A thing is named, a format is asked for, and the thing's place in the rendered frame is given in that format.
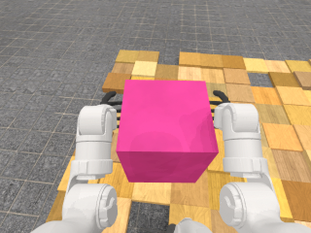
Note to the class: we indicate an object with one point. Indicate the robot left forearm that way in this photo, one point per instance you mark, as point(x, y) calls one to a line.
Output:
point(94, 136)

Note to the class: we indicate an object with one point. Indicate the robot right forearm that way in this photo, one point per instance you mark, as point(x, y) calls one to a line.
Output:
point(242, 142)

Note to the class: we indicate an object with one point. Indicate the robot right upper arm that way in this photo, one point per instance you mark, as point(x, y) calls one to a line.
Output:
point(252, 207)

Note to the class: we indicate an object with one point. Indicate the robot right thigh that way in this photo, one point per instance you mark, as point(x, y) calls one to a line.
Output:
point(191, 226)

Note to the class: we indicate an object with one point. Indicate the carton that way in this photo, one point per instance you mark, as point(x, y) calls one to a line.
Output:
point(166, 132)

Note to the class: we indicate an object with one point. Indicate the robot left hand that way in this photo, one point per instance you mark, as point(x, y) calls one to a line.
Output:
point(105, 100)

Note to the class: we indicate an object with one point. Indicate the robot right hand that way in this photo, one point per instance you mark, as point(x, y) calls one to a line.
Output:
point(222, 96)

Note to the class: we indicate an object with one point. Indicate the right robot shin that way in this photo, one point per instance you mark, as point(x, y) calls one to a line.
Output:
point(186, 218)

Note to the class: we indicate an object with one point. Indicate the robot left upper arm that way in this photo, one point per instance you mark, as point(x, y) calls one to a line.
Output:
point(88, 208)

